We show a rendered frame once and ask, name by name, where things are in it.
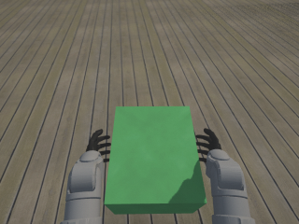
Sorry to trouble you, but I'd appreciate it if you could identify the right robot hand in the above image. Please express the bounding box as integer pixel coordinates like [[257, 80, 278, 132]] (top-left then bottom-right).
[[196, 128, 221, 163]]

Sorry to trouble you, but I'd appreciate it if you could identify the left robot forearm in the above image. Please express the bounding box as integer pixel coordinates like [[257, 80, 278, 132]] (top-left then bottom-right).
[[60, 150, 105, 224]]

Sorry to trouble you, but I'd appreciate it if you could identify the left robot hand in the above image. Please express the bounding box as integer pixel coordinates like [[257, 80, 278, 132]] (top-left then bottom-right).
[[86, 129, 111, 162]]

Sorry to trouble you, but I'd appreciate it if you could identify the carton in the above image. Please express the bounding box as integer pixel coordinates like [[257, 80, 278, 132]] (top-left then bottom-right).
[[104, 106, 207, 215]]

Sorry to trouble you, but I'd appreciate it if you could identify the right robot forearm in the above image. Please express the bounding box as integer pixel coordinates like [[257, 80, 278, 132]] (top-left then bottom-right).
[[206, 148, 256, 224]]

